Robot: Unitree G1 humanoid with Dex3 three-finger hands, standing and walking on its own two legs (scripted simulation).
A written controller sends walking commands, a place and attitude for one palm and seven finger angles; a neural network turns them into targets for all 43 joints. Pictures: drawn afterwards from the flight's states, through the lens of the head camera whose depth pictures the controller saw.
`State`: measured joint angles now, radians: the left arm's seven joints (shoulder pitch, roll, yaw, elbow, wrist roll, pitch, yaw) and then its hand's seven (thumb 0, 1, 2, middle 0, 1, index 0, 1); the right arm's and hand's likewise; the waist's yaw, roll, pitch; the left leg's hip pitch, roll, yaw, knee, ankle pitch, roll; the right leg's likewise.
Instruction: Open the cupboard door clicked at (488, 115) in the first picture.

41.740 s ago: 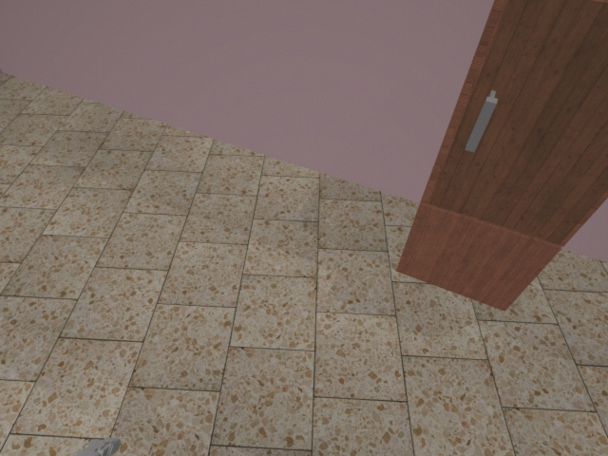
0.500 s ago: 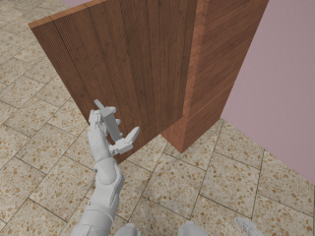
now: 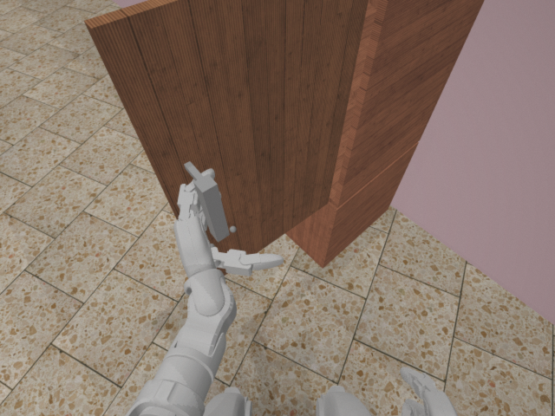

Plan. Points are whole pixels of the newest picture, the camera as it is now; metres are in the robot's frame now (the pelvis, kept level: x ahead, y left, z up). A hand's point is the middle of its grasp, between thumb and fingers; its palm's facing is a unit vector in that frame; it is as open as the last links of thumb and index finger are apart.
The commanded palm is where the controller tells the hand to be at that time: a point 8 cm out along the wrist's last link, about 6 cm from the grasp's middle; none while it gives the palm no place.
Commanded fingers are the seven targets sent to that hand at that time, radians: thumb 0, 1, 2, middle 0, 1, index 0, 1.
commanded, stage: slide the hand sideways off the handle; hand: left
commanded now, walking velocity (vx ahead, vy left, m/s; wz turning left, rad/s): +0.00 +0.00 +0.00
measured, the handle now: (206, 202) +0.42 +0.13 +0.05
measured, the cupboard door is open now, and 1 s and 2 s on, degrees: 86 88 88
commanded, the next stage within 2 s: draw the hand back to the body in 1.24 s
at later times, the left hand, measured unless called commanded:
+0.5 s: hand (223, 259) +0.32 +0.09 +0.04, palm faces -0.10 -0.99 +0.01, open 16.3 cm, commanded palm +0.30 +0.15 +0.04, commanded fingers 0.00 -0.50 0.30 -0.15 -0.30 -0.15 -0.30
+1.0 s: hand (185, 289) +0.28 +0.14 +0.04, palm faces -0.05 -1.00 -0.02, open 16.3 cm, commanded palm +0.26 +0.19 +0.04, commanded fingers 0.00 -0.50 0.30 -0.15 -0.30 -0.15 -0.30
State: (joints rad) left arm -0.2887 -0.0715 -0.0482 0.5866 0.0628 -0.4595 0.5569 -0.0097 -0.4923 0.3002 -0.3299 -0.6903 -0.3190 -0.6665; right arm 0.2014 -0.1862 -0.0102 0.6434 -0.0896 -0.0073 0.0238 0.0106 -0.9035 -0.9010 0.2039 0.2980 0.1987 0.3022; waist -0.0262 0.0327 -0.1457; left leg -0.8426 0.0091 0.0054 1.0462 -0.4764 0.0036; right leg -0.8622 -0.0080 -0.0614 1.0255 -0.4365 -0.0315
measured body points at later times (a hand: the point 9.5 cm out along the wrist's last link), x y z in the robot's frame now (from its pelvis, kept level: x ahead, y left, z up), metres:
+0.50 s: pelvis +0.01 +0.02 +0.00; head +0.07 +0.02 +0.44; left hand +0.32 +0.14 +0.05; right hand +0.16 -0.22 -0.10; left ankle +0.02 +0.12 -0.67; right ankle +0.03 -0.10 -0.67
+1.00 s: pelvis +0.02 +0.01 -0.01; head +0.09 +0.00 +0.44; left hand +0.28 +0.19 +0.04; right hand +0.20 -0.22 -0.10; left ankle +0.02 +0.12 -0.67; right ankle +0.03 -0.10 -0.67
